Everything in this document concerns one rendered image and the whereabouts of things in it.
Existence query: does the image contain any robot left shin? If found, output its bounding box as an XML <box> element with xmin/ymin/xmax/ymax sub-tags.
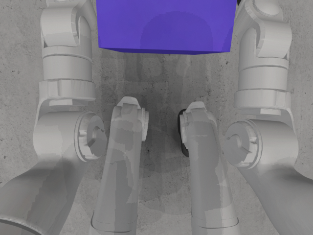
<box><xmin>110</xmin><ymin>96</ymin><xmax>141</xmax><ymax>129</ymax></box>

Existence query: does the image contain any right robot upper arm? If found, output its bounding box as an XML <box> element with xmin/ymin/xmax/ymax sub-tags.
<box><xmin>223</xmin><ymin>118</ymin><xmax>313</xmax><ymax>235</ymax></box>

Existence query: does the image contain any robot right shin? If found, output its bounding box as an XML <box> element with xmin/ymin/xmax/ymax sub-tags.
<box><xmin>184</xmin><ymin>101</ymin><xmax>217</xmax><ymax>149</ymax></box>

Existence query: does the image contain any left robot forearm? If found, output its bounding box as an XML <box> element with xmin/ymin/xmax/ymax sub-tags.
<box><xmin>33</xmin><ymin>0</ymin><xmax>97</xmax><ymax>142</ymax></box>

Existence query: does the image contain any robot shin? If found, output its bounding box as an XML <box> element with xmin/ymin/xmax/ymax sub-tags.
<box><xmin>184</xmin><ymin>101</ymin><xmax>217</xmax><ymax>149</ymax></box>
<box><xmin>110</xmin><ymin>96</ymin><xmax>141</xmax><ymax>129</ymax></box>

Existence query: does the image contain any right robot forearm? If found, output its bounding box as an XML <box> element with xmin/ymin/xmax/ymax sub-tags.
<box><xmin>233</xmin><ymin>0</ymin><xmax>297</xmax><ymax>137</ymax></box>

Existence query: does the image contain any left robot upper arm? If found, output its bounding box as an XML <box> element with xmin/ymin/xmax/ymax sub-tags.
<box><xmin>0</xmin><ymin>111</ymin><xmax>107</xmax><ymax>235</ymax></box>

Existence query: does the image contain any carton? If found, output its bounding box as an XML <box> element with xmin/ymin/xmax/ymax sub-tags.
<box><xmin>96</xmin><ymin>0</ymin><xmax>237</xmax><ymax>55</ymax></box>

